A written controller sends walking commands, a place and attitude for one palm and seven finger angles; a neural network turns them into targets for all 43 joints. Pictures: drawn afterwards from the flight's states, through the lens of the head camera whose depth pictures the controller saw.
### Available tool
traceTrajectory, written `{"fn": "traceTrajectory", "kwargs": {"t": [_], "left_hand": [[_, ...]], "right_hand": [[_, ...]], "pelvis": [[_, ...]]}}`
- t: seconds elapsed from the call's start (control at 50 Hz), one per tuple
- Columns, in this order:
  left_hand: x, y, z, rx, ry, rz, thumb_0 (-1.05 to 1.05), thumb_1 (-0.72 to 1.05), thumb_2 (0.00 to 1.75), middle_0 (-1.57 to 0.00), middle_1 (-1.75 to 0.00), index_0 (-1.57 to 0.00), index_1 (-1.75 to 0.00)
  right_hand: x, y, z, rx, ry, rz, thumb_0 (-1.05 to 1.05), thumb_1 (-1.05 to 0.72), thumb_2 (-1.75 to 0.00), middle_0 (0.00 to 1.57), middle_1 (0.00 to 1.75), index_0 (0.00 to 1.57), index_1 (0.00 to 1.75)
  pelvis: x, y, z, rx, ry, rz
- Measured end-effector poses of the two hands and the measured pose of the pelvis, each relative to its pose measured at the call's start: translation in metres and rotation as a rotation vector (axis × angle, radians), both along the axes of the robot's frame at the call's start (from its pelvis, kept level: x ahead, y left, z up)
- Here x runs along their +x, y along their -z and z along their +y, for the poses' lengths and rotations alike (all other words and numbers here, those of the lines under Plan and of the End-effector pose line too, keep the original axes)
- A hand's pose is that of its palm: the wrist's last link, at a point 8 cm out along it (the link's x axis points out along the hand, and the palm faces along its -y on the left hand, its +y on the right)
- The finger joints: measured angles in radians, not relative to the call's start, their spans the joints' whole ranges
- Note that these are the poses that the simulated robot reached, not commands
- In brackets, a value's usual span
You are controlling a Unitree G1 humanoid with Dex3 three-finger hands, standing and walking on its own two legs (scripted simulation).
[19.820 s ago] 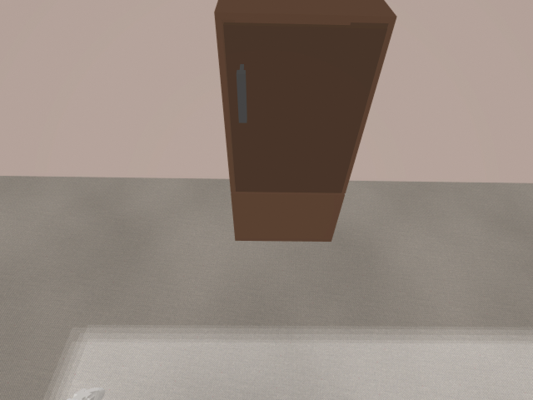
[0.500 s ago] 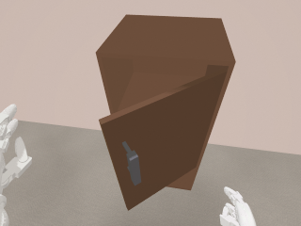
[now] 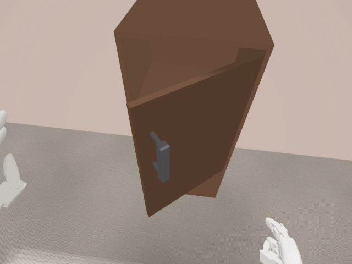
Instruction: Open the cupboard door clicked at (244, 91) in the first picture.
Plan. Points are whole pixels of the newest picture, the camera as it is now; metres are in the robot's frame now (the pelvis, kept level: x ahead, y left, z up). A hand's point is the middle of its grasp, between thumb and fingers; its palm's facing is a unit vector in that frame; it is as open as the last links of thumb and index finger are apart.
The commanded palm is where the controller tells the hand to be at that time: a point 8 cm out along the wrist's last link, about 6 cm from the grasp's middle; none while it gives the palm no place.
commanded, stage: step back with the hand held close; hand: left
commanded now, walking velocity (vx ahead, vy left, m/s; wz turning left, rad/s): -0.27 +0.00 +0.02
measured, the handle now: (159, 157) +0.37 +0.07 +0.02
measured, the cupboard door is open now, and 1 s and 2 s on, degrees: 41 41 41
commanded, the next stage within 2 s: stop stepping back and stand still in 0.42 s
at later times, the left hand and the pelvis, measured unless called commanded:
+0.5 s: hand out of the picture +0.08 +0.27 +0.19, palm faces +0.52 -0.74 -0.43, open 7.4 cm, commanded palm +0.02 +0.30 +0.19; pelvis -0.11 -0.01 -0.01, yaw +3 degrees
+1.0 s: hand out of the picture -0.02 +0.23 +0.18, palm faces +0.39 -0.79 -0.47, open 7.4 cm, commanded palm -0.07 +0.27 +0.19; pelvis -0.22 -0.03 +0.01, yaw -1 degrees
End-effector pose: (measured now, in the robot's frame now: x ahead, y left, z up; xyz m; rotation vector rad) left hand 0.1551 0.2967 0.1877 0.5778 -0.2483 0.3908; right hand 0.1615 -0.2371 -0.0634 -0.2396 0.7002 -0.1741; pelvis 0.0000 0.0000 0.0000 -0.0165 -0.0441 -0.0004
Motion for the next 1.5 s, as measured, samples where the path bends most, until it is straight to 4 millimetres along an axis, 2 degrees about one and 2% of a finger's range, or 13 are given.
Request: {"fn": "traceTrajectory", "kwargs": {"t": [0.2, 0.36, 0.46, 0.6, 0.68, 0.84, 0.92, 1.04, 1.2, 1.28, 1.44, 1.46, 1.5], "left_hand": [[-0.046, -0.005, -0.004, 0.012, -0.035, -0.103, 0.01, 0.89, 0.90, -0.22, -0.30, -0.21, -0.30], [-0.073, -0.010, 0.003, 0.031, 0.011, -0.133, 0.01, 0.89, 0.90, -0.22, -0.30, -0.21, -0.30], [-0.104, -0.018, 0.007, 0.046, -0.019, -0.162, 0.01, 0.89, 0.90, -0.22, -0.30, -0.21, -0.30], [-0.148, -0.003, -0.018, -0.012, 0.000, -0.107, 0.01, 0.89, 0.90, -0.21, -0.30, -0.21, -0.30], [-0.162, -0.011, -0.021, -0.035, 0.025, -0.106, 0.01, 0.88, 0.90, -0.22, -0.30, -0.21, -0.30], [-0.175, -0.004, -0.003, -0.059, 0.004, -0.067, 0.01, 0.89, 0.90, -0.21, -0.30, -0.21, -0.30], [-0.194, -0.004, -0.016, -0.054, 0.017, -0.010, 0.01, 0.89, 0.90, -0.21, -0.30, -0.21, -0.30], [-0.227, -0.015, -0.033, -0.011, 0.050, -0.036, 0.01, 0.89, 0.90, -0.22, -0.30, -0.21, -0.30], [-0.223, -0.006, -0.012, -0.074, -0.027, -0.079, 0.01, 0.89, 0.90, -0.22, -0.30, -0.21, -0.30], [-0.218, -0.002, -0.009, -0.060, 0.013, -0.087, 0.01, 0.89, 0.90, -0.21, -0.30, -0.21, -0.30], [-0.210, -0.011, -0.021, 0.038, 0.040, -0.032, 0.01, 0.89, 0.90, -0.21, -0.30, -0.21, -0.30], [-0.208, -0.004, -0.023, 0.043, 0.047, 0.003, 0.01, 0.89, 0.90, -0.21, -0.30, -0.21, -0.30], [-0.196, 0.038, -0.021, -0.029, 0.036, 0.179, 0.00, 0.89, 0.90, -0.21, -0.30, -0.20, -0.30]], "right_hand": [[-0.035, 0.015, 0.000, 0.002, -0.049, 0.017, 0.01, -0.90, -0.90, 0.20, 0.30, 0.20, 0.30], [-0.072, 0.013, -0.001, -0.037, -0.021, 0.028, 0.01, -0.91, -0.90, 0.20, 0.30, 0.20, 0.30], [-0.095, 0.013, 0.006, 0.010, -0.030, 0.019, 0.01, -0.91, -0.90, 0.20, 0.30, 0.20, 0.30], [-0.125, 0.022, 0.007, 0.042, -0.111, 0.032, 0.01, -0.90, -0.90, 0.20, 0.30, 0.20, 0.30], [-0.151, 0.006, 0.004, 0.018, -0.087, 0.063, 0.01, -0.91, -0.90, 0.20, 0.30, 0.20, 0.30], [-0.192, -0.014, -0.009, -0.017, -0.003, -0.042, 0.01, -0.91, -0.90, 0.20, 0.30, 0.20, 0.30], [-0.216, -0.018, -0.013, 0.000, 0.004, -0.054, 0.01, -0.90, -0.90, 0.20, 0.30, 0.20, 0.30], [-0.250, -0.002, -0.027, -0.006, -0.002, 0.040, 0.01, -0.90, -0.90, 0.20, 0.30, 0.20, 0.30], [-0.280, 0.007, -0.036, -0.042, 0.056, 0.100, 0.01, -0.90, -0.90, 0.20, 0.30, 0.20, 0.30], [-0.276, 0.012, -0.029, -0.049, 0.073, 0.071, 0.01, -0.91, -0.90, 0.20, 0.30, 0.20, 0.30], [-0.258, 0.018, 0.000, 0.069, 0.008, 0.019, 0.01, -0.91, -0.90, 0.20, 0.30, 0.20, 0.30], [-0.255, 0.023, 0.001, 0.091, -0.008, 0.030, 0.01, -0.90, -0.90, 0.20, 0.30, 0.20, 0.30], [-0.252, 0.038, 0.001, 0.122, -0.035, 0.098, 0.01, -0.90, -0.90, 0.20, 0.30, 0.20, 0.30]], "pelvis": [[-0.034, 0.010, -0.007, 0.005, -0.043, -0.012], [-0.073, 0.012, 0.001, -0.038, -0.056, -0.009], [-0.095, 0.010, -0.008, -0.060, -0.063, 0.007], [-0.140, 0.011, -0.021, -0.021, -0.018, 0.049], [-0.151, -0.003, -0.020, 0.016, -0.006, 0.039], [-0.185, -0.007, -0.014, 0.016, 0.002, 0.015], [-0.201, -0.012, -0.020, 0.013, 0.002, 0.020], [-0.222, -0.011, -0.026, 0.026, 0.022, 0.016], [-0.223, -0.012, -0.017, 0.033, -0.003, 0.018], [-0.225, -0.002, -0.007, 0.030, 0.003, 0.005], [-0.224, -0.001, -0.017, 0.028, 0.015, 0.006], [-0.223, -0.001, -0.018, 0.023, 0.008, 0.015], [-0.223, 0.000, -0.016, 0.024, -0.008, 0.034]]}}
